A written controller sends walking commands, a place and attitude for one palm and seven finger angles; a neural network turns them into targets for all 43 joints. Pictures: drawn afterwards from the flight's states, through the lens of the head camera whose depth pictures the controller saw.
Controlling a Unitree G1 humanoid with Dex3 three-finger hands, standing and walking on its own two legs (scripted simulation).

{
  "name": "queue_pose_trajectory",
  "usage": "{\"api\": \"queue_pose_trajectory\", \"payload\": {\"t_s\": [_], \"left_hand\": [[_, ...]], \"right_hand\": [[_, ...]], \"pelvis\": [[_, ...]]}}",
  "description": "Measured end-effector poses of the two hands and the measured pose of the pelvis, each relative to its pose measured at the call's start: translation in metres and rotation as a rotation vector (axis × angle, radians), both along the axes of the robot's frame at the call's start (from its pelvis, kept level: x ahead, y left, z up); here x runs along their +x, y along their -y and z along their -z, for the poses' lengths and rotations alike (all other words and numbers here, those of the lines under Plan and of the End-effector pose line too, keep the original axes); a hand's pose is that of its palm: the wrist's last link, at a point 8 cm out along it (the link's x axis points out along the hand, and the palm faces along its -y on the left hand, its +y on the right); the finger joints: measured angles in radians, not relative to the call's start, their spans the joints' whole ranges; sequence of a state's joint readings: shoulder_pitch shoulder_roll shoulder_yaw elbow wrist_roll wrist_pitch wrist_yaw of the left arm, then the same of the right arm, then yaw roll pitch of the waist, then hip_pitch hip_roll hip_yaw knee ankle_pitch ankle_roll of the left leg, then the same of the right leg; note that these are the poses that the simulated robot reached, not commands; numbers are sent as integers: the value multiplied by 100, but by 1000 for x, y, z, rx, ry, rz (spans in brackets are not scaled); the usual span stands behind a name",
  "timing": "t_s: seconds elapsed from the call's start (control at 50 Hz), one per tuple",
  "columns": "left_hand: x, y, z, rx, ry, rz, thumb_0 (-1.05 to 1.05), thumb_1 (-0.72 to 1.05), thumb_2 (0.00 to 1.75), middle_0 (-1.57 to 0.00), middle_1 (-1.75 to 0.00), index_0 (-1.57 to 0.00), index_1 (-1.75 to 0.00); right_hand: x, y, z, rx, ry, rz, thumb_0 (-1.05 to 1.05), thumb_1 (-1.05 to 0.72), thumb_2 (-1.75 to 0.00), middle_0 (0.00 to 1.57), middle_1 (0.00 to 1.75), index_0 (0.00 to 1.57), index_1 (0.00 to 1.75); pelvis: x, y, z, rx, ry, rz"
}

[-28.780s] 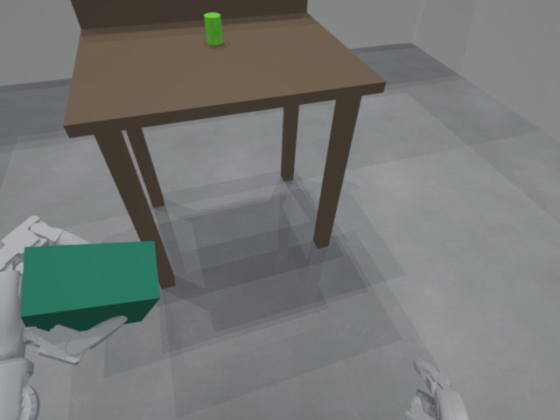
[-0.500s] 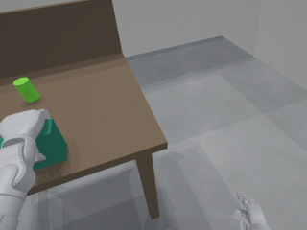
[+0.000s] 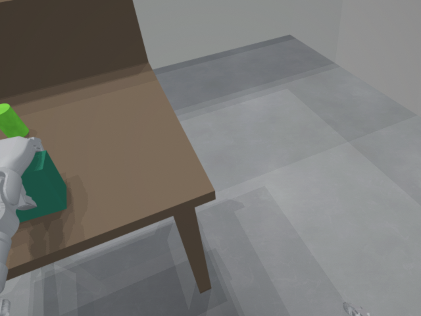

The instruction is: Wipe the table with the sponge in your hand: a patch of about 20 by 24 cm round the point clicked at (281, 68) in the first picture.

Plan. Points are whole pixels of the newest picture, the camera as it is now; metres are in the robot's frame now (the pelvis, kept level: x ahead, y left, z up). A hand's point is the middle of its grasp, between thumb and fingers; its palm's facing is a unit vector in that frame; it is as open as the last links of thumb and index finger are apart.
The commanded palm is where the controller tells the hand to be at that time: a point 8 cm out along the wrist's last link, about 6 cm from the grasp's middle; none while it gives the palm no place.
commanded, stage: wipe forward along the first lane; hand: left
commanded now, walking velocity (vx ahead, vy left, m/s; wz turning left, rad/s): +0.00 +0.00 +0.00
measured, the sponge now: (28, 194) +0.29 +0.40 +0.07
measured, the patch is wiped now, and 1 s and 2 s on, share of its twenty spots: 0.10 0.30 0.40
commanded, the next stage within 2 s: slide across to the middle lane in 0.90 s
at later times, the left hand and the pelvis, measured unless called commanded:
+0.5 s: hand (20, 155) +0.36 +0.44 +0.12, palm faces -0.14 +0.03 -0.99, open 10.3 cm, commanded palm +0.35 +0.44 +0.15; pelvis -0.01 +0.01 -0.01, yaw -1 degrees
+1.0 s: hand (21, 142) +0.40 +0.46 +0.11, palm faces -0.13 +0.03 -0.99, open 10.3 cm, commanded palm +0.39 +0.45 +0.15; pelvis +0.01 +0.04 -0.01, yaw -2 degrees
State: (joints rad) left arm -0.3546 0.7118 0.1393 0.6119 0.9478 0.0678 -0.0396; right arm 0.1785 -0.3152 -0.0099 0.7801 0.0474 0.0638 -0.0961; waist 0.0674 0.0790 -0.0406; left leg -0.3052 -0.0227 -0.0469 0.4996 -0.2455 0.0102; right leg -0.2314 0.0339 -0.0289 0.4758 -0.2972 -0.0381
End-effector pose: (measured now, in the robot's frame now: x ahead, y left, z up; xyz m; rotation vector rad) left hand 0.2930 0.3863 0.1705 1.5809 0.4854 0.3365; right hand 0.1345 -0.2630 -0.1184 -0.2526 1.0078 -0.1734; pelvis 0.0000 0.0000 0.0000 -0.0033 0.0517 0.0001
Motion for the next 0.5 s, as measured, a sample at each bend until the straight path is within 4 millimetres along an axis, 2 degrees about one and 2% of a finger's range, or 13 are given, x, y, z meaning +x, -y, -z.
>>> {"api": "queue_pose_trajectory", "payload": {"t_s": [0.32,0.5], "left_hand": [[35,-25,-1,7,-45,1,2,-53,105,-73,-131,-74,-131],[54,-38,-1,8,-37,9,2,-53,105,-73,-131,-74,-132]], "right_hand": [[-57,10,5,-25,-112,80,0,-90,-90,20,30,20,30],[-84,6,5,-39,-178,127,0,-90,-90,20,30,20,30]], "pelvis": [[-8,-5,4,-10,-61,8],[-6,-15,6,-18,-95,17]]}}
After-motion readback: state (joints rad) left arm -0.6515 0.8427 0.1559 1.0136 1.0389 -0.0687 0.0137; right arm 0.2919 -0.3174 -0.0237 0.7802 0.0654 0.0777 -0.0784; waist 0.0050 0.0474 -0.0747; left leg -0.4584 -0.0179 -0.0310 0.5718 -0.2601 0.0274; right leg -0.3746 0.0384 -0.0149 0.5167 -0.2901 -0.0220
